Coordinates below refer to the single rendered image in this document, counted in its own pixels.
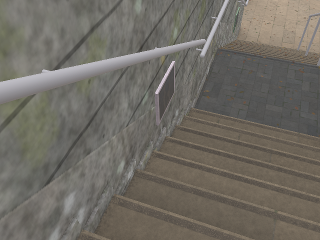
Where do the stairs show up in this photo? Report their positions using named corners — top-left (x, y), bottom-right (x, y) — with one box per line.
top-left (221, 39), bottom-right (320, 65)
top-left (77, 107), bottom-right (320, 240)

